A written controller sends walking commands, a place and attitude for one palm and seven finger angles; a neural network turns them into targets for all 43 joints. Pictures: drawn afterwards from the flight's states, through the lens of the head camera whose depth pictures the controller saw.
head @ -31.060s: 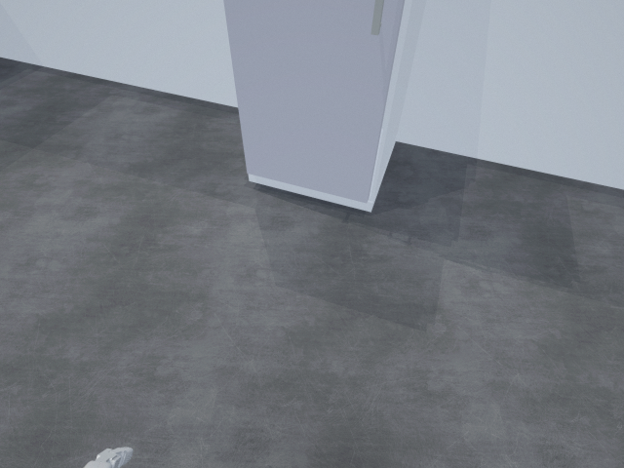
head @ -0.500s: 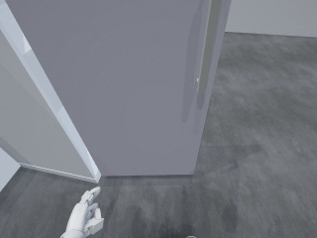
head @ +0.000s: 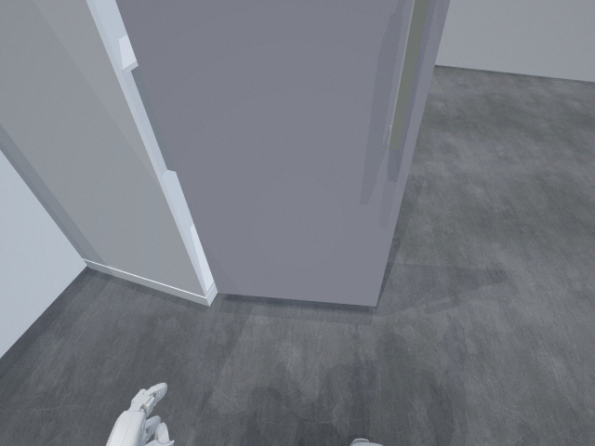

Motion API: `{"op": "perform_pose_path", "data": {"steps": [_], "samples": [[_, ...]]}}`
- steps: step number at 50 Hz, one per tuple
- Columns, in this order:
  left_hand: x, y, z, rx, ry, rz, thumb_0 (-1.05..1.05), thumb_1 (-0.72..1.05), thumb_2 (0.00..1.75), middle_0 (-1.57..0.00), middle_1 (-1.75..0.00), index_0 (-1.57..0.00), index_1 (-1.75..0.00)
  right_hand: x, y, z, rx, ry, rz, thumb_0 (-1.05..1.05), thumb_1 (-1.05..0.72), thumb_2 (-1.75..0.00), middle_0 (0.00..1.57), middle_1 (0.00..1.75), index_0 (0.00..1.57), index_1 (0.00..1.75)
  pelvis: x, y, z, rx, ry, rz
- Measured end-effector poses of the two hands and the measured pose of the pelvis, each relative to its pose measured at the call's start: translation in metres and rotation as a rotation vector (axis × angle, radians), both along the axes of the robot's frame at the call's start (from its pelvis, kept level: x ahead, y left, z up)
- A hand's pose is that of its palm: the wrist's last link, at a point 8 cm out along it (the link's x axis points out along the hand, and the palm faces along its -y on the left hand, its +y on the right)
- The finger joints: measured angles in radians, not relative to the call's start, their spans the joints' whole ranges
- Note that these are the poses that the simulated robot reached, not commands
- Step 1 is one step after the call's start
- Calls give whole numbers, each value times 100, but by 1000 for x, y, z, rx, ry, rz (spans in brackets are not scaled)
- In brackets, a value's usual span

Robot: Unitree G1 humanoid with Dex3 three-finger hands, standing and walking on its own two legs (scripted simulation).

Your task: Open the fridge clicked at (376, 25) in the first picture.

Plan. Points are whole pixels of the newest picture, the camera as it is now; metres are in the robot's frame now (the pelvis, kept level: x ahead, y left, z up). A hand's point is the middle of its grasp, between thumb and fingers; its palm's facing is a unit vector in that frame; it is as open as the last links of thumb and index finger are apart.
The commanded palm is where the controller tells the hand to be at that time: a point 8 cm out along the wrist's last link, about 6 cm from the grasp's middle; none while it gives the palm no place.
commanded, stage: stop stepping back and stand still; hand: right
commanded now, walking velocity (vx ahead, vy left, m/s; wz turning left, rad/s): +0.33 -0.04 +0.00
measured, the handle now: (410, 44) +0.69 -0.18 +0.24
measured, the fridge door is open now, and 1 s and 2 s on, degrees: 77 77 77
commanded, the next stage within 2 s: let the arm hang, fingers relaxed in 0.44 s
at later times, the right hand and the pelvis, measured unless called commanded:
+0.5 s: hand out of the picture +0.16 -0.30 +0.17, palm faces +0.53 +0.73 -0.42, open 7.4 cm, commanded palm +0.11 -0.32 +0.18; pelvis -0.02 -0.02 +0.00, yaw -3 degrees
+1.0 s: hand out of the picture -0.02 -0.21 -0.18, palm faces +0.12 +0.97 -0.22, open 7.0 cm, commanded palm none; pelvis -0.01 -0.02 +0.00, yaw -8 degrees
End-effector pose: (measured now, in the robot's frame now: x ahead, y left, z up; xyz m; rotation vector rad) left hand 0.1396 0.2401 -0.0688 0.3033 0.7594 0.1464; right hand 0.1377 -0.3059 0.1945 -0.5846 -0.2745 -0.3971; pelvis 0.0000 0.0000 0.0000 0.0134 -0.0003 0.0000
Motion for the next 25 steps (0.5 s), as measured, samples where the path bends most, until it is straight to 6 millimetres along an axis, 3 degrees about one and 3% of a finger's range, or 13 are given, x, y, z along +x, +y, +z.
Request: {"op": "perform_pose_path", "data": {"steps": [5,9,12,18,25], "samples": [[-34,6,-7,28,37,50,2,91,90,-20,-30,-20,-30,-8,-16,-18,133,-66,-89,2,-89,-89,21,30,21,31,-8,-7,0,-17,-12,-11],[-44,3,-12,48,-10,74,2,91,90,-20,-30,-20,-30,-3,-21,-32,170,-89,-73,2,-89,-89,21,30,21,31,-16,-17,-12,-11,-25,-37],[-48,-8,-10,3,-43,84,2,91,90,-20,-30,-20,-30,-3,-17,-26,119,-68,-33,2,-89,-89,21,30,21,31,-22,-15,-10,-27,-41,-29],[-45,-27,-20,-83,-29,15,2,91,90,-20,-30,-20,-30,-20,-5,0,-47,-60,2,2,-89,-89,21,30,21,31,-24,-7,-10,-9,-30,-43],[-27,-31,-24,-62,31,-36,2,91,90,-20,-30,-20,-30,-28,-25,-13,48,-42,-102,1,-89,-89,21,30,21,31,-16,-17,-4,-19,-35,-50]]}}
